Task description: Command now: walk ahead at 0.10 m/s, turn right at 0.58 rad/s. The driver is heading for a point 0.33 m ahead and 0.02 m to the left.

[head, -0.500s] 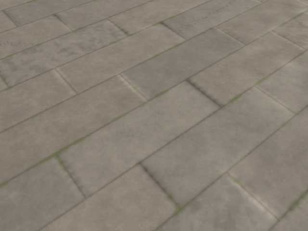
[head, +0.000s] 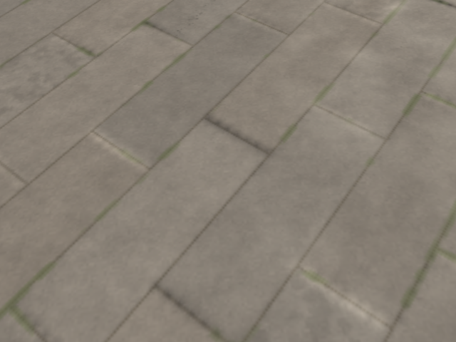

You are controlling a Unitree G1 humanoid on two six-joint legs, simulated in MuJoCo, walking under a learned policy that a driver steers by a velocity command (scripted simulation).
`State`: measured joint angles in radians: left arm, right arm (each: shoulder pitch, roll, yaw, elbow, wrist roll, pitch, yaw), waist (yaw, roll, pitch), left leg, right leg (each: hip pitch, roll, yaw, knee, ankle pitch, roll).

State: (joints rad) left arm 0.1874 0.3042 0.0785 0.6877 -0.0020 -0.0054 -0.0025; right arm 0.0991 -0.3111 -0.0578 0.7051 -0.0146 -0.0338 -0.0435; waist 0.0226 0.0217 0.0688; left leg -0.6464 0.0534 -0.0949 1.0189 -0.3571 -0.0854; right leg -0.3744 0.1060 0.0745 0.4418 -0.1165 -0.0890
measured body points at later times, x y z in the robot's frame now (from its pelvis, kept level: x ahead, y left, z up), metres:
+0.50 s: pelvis +0.07 +0.04 +0.00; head +0.09 +0.04 +0.45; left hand +0.25 +0.28 -0.11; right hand +0.17 -0.24 -0.11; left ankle +0.11 +0.17 -0.74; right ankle +0.03 -0.10 -0.74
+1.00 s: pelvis +0.07 +0.02 +0.00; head +0.08 +0.01 +0.45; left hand +0.20 +0.25 -0.13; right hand +0.12 -0.26 -0.14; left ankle +0.11 +0.17 -0.74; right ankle +0.03 -0.10 -0.74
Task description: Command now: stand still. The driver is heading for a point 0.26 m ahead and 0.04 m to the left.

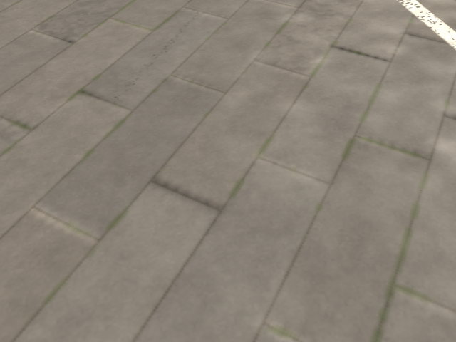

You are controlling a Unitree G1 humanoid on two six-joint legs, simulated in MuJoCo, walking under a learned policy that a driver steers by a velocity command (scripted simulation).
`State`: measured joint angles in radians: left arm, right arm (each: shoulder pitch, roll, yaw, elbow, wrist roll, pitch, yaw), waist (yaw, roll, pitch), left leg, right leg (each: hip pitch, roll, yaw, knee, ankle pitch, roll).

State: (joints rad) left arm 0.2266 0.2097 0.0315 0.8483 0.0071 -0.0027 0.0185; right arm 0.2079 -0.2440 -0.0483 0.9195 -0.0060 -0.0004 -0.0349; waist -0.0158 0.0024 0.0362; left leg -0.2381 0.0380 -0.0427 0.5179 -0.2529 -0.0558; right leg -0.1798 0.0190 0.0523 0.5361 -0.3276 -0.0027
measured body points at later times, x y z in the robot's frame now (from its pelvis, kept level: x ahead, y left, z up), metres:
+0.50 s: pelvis +0.00 +0.00 +0.00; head +0.01 +0.00 +0.45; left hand +0.03 +0.25 -0.15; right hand +0.03 -0.25 -0.15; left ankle +0.02 +0.15 -0.73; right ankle -0.02 -0.12 -0.73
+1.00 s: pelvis +0.02 +0.02 +0.00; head +0.02 +0.03 +0.45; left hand -0.01 +0.27 -0.16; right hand +0.03 -0.23 -0.15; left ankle +0.01 +0.14 -0.73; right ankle -0.02 -0.12 -0.73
